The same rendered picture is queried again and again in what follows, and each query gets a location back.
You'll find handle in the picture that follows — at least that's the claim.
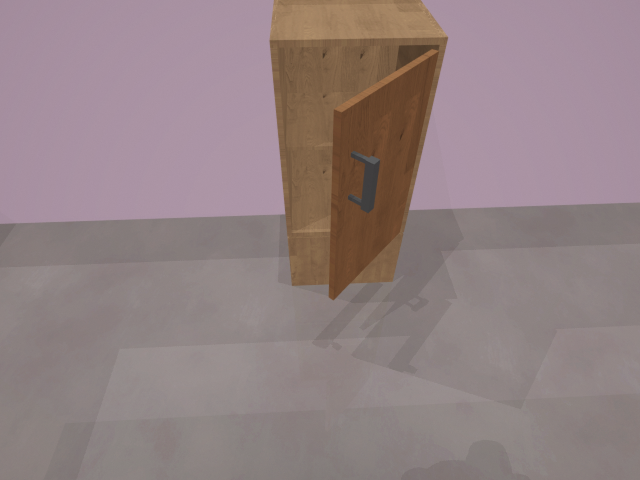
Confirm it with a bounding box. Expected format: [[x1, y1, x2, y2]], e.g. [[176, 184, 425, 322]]
[[348, 151, 380, 213]]

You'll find cupboard door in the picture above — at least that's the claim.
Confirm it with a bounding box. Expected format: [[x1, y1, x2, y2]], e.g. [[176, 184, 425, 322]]
[[329, 49, 439, 300]]

